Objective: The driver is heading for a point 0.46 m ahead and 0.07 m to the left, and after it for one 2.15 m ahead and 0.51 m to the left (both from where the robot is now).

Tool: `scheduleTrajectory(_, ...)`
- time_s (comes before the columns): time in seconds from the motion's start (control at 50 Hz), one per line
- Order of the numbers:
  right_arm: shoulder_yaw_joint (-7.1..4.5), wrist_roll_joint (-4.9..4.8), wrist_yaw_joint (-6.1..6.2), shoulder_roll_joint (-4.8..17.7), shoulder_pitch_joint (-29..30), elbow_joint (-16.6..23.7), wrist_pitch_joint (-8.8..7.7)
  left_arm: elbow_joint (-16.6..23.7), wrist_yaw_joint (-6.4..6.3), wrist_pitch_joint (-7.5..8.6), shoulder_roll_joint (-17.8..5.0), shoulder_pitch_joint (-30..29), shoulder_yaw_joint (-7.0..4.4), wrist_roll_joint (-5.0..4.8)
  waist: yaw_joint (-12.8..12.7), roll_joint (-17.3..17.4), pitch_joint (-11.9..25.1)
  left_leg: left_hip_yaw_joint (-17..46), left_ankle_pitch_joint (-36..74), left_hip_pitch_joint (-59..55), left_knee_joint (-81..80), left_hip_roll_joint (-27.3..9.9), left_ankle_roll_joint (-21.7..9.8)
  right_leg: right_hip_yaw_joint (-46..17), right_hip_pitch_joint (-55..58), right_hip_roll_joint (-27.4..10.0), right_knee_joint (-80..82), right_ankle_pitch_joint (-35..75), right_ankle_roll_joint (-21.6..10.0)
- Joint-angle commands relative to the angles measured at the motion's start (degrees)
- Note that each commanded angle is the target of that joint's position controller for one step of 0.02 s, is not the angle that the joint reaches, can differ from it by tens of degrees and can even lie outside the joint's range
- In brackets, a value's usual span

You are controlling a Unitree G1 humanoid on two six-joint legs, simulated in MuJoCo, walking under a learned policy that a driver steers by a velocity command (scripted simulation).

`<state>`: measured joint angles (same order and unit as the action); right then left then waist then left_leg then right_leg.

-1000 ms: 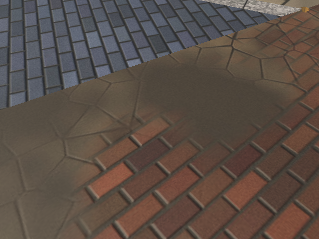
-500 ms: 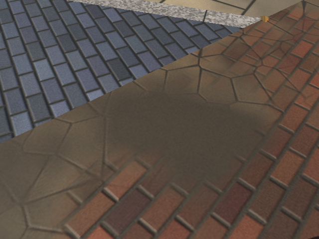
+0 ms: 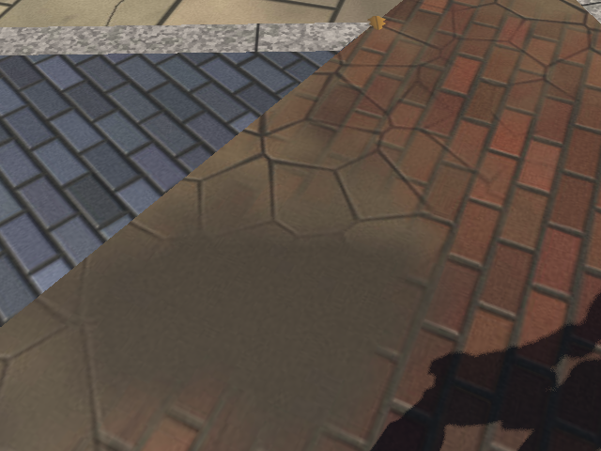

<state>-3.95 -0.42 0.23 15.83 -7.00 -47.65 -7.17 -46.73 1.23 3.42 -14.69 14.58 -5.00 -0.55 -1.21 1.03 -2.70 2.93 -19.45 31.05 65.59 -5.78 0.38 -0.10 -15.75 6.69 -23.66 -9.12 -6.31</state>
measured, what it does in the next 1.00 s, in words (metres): walks ahead: left foot, then right foot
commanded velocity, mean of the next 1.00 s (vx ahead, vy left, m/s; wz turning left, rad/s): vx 0.29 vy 0.00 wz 0.15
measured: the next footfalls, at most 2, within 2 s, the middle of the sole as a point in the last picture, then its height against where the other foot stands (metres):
left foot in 0.32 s outside the picture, level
right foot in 0.80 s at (356, 427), level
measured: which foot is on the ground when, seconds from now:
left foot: up 0.00-0.30, down 0.32-0.80, up 0.82-1.00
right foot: down 0.00-0.34, up 0.36-0.78, down 0.80-1.00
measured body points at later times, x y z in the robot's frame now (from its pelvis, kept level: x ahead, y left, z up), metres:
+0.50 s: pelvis +0.29 +0.07 +0.00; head +0.32 +0.07 +0.45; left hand +0.40 +0.34 -0.12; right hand +0.38 -0.21 -0.12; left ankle +0.34 +0.15 -0.74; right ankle +0.22 -0.07 -0.65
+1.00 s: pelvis +0.40 +0.03 +0.00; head +0.44 +0.02 +0.45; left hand +0.49 +0.33 -0.09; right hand +0.59 -0.23 -0.12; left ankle +0.35 +0.16 -0.66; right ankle +0.47 -0.07 -0.74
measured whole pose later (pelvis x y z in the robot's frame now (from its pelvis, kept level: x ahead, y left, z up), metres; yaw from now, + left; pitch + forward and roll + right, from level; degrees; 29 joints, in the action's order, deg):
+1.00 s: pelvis +0.40 +0.03 +0.00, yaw +14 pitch +3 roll +0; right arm -5.2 -1.1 1.6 19.3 -10.7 -42.2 2.9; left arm -41.4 -2.3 0.6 -14.3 7.2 -3.3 1.3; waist 0.0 2.2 -1.9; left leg 1.8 -24.7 31.7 62.8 -0.1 4.8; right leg 2.6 -18.9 -1.8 -24.7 -8.5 -0.6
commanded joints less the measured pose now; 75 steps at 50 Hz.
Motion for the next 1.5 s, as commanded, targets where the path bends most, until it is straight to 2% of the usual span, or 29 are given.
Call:
scheduleTrajectory(0.02,-1.07,1.07,0.32,4.17,-2.07,2.65,0.93,4.23,-1.14,1.54,-8.01,-0.9,-1.51,0.13,2.23,-1.33,4.44,-0.22,6.18,4.34,-8.07,-2.27,1.91,-15.02,3.85,-16.29,12.02,18.27,-11.39)
scheduleTrajectory(0.12,0.05,0.57,-0.4,2.38,7.43,4.91,0.77,2.43,-1.73,1.33,-8.24,3.43,-1.31,-0.31,-2.15,-4.35,2.46,-2.34,26.07,1.1,-28.84,0.94,1.63,-8.66,3.16,-12.31,12.15,12.94,-6.71)
scheduleTrajectory(0.22,0.11,-0.06,-1.77,4.05,13.36,7.45,-0.04,0.05,-1.64,0.97,-8.46,7.91,-1.18,-0.41,-4.43,-5.44,0.08,-1.85,23.58,5.27,-35.9,2.36,-0.99,-13.02,13.25,-17.21,8.51,10.97,-6.18)
scheduleTrajectory(0.28,-0.31,-0.09,-2.41,5.54,10.42,7.39,-0.67,-0.38,-2.13,0.16,-9.53,7.8,-1.47,-0.23,-2.03,-7.11,1.15,-2.83,16.53,1.92,-38.01,3.87,-3.57,-14.24,18.34,-19.19,4.03,21.15,-4.6)
scheduleTrajectory(0.32,-1.98,0.35,-2.09,8.85,-2.28,3.91,-0.89,0.49,-2.1,-0.11,-8.94,5.26,-0.98,-0.06,4.69,-6.51,9.43,-4.06,19.01,-17.26,-38.87,5.08,-6.97,-10.39,15.07,-14.79,-9.7,35.69,-2.21)
scheduleTrajectory(0.34,-2.74,1.13,-1.73,12.23,-12.82,2.39,-0.8,1.91,-2.07,-0.06,-6.75,4.71,0.06,0.81,8.67,-1.22,17.98,7.05,20.4,-34.11,-37.06,-4.73,-11.08,-7.59,4.47,-10.82,-26.23,22.32,-0.22)
scheduleTrajectory(0.36,-3.72,0.87,-2.16,15.32,-17.55,0.15,-0.25,1.54,-1.55,1.1,-1.25,14.08,1.52,-0.34,5.12,16.3,25.29,33.3,9.2,-54.3,-42.0,-17.08,-20.54,-5.02,-18.27,-1.32,-46.49,-17.35,4.08)
scheduleTrajectory(0.38,-2.25,-0.45,-2.29,10.01,-16.84,0.23,0.1,1.03,-1.48,1.8,-6.46,10.73,0.8,-0.77,7.13,11.77,22.2,39.17,3.59,-53.22,-47.25,-16.16,-19.24,-9.48,-25.67,-3.35,-51.97,-23.79,4.1)
scheduleTrajectory(0.4,-1.44,-0.36,-2.08,7.82,-11.25,1.54,0.42,2.87,-1.41,2.24,-9.18,4.46,0.07,-1.07,6.74,7.36,12.92,30.09,11.29,-44.99,-47.31,-14.06,-16.7,-7.75,-28.35,-6.13,-52.89,-19.58,4.38)
scheduleTrajectory(0.44,-0.53,0.63,-2.19,6.1,-4.4,3.2,1.07,4.13,-2.0,2.34,-8.36,-0.1,-0.07,0.89,3.29,-0.03,6.26,18.03,37.71,-29.3,-46.96,-10.04,-15.64,-4.53,-23.19,-9.59,-47.7,-14.66,5.8)
scheduleTrajectory(0.48,-0.02,1.04,-2.16,5.04,-3.77,2.71,1.07,4.56,-2.29,1.54,-6.11,1.75,0.04,1.33,0.33,1.89,6.87,12.5,49.3,-23.69,-47.83,-6.89,-15.23,-4.4,-17.03,-10.82,-40.97,-13.53,6.91)
scheduleTrajectory(0.54,-1.52,0.67,-1.11,9.54,-4.04,2.5,1.84,5.55,-3.15,0.34,-4.31,0.88,0.56,0.94,-0.54,3.72,8.28,8.93,55.44,-20.59,-48.05,-5.72,-15.69,-2.74,-14.63,-9.12,-30.46,-10.46,8.85)
scheduleTrajectory(0.7,-2.45,-1.03,0.89,10.27,-6.65,2.65,5.78,8.56,-3.12,-1.13,-5.5,-10.09,0.42,0.49,2.45,6.0,7.91,12.44,31.67,-18.51,-45.21,-3.0,-11.58,-4.36,-9.16,-5.26,-12.1,1.04,9.76)
scheduleTrajectory(0.76,-2.32,-1.26,1.49,9.5,-3.59,4.51,6.71,7.97,-2.58,0.12,-6.98,-7.02,-0.41,0.43,-0.44,6.86,7.49,16.89,23.03,-18.49,-40.01,-0.95,-9.03,-4.36,-2.41,-5.07,-0.36,4.73,8.1)
scheduleTrajectory(0.78,-1.78,-0.98,1.62,7.59,-4.09,5.27,6.75,7.75,-2.77,0.58,-8.7,-5.23,-0.92,1.05,-0.66,5.1,8.73,16.22,17.93,-15.72,-35.76,1.67,-6.48,-6.21,3.89,-9.29,3.04,11.48,6.15)
scheduleTrajectory(0.8,-0.69,0.25,1.56,3.93,-5.7,6.38,6.62,8.16,-3.54,0.44,-12.42,-2.69,-1.65,2.17,0.07,-4.92,12.92,10.52,1.75,-8.27,-23.01,6.48,-3.36,-15.69,13.89,-21.9,1.23,28.56,1.34)
scheduleTrajectory(0.82,-0.4,0.06,1.44,3.17,-12.08,7.24,6.19,8.11,-3.48,-0.63,-13.51,-2.21,-1.81,3.31,3.05,-17.43,15.29,3.43,-22.92,3.53,-12.15,12.48,-0.53,-29.27,19.91,-32.92,0.89,39.22,-9.17)
scheduleTrajectory(0.84,-1.49,0.08,1.16,8.27,-13.11,6.33,6.19,8.51,-3.36,-0.96,-10.9,-2.33,-1.43,2.3,2.09,-14.65,16.09,3.72,-20.92,5.88,-1.38,8.38,1.43,-31.57,18.63,-33.63,2.14,34.0,-12.08)
scheduleTrajectory(0.86,-2.59,-0.57,1.18,10.98,-10.84,5.94,6.89,9.14,-3.41,-1.02,-7.91,-4.27,-0.58,1.92,1.61,-9.97,13.24,3.48,-16.45,7.12,3.24,6.85,2.5,-24.12,16.02,-29.36,1.79,29.01,-9.82)
scheduleTrajectory(0.94,-2.39,-0.77,1.63,7.52,-8.3,7.23,10.0,9.18,-3.55,-2.12,-8.07,-9.59,-0.36,1.98,2.72,-8.87,7.15,-0.12,-5.58,3.16,2.35,4.98,4.9,-9.4,3.91,-21.32,5.76,18.09,-5.97)
scheduleTrajectory(1.1,-1.63,-0.51,-0.43,6.36,-3.44,12.3,10.16,7.89,-3.67,-3.0,-11.58,-8.4,-1.83,0.93,0.43,-11.21,9.62,-4.77,-1.02,-7.38,-19.54,3.48,2.53,-2.91,5.87,-24.48,5.59,14.82,-6.39)
scheduleTrajectory(1.18,-2.34,0.13,-1.06,6.73,-8.39,10.88,10.35,5.89,-3.07,-3.37,-10.74,-7.1,-1.52,-0.94,3.09,-8.69,8.67,-6.58,8.89,-20.65,-39.18,6.72,-2.58,0.23,1.33,-22.1,-2.29,7.17,-0.6)
scheduleTrajectory(1.2,-3.14,0.29,-0.48,9.8,-9.6,10.93,10.25,4.96,-2.55,-3.36,-7.72,-4.37,-0.69,0.01,2.19,0.27,8.53,2.44,20.13,-27.91,-43.96,0.77,-5.27,5.36,-6.17,-17.99,-11.65,-2.31,4.62)
scheduleTrajectory(1.22,-3.54,0.59,0.57,14.76,-8.47,13.05,10.27,6.72,-1.8,-3.17,-4.17,-3.61,0.72,3.24,-0.16,17.7,8.26,20.05,41.76,-33.55,-42.95,-14.53,-12.6,8.95,-20.67,-10.62,-28.51,-29.26,10.34)
scheduleTrajectory(1.24,-3.25,2.74,-0.04,14.26,-10.0,13.39,9.13,8.19,-2.61,-3.08,-7.82,-8.93,-0.51,1.88,4.97,13.88,10.61,22.84,36.07,-25.29,-46.0,-18.19,-20.2,0.87,-21.43,-9.21,-36.94,-30.37,10.4)
scheduleTrajectory(1.26,-2.83,2.99,-0.37,12.97,-7.76,13.01,8.06,7.88,-3.12,-3.49,-9.81,-10.39,-1.21,0.34,4.03,9.37,7.73,18.12,29.95,-22.87,-46.95,-13.93,-18.23,-0.93,-21.16,-10.01,-40.76,-25.84,9.73)
scheduleTrajectory(1.32,-1.07,0.99,0.18,8.09,-0.28,12.83,7.01,4.51,-4.03,-4.73,-9.09,-5.92,-1.63,1.06,0.19,6.94,6.37,9.77,27.35,-19.67,-46.84,-7.49,-12.27,-1.86,-18.18,-10.34,-41.28,-14.44,10.0)
scheduleTrajectory(1.36,-0.14,1.4,0.57,5.83,-0.02,12.35,6.68,3.79,-3.9,-4.58,-7.83,-4.26,-1.36,0.72,-0.59,6.62,7.7,7.53,28.99,-19.74,-46.81,-6.19,-12.3,-1.94,-14.69,-10.09,-39.29,-10.76,10.49)
scheduleTrajectory(1.5,-0.3,1.14,0.44,6.77,-1.54,9.36,7.06,3.93,-3.05,-4.16,-6.48,-6.62,0.13,0.29,2.38,7.23,5.79,10.54,20.63,-20.73,-46.15,-6.57,-13.67,-0.68,-4.35,-9.7,-14.61,-12.68,10.21)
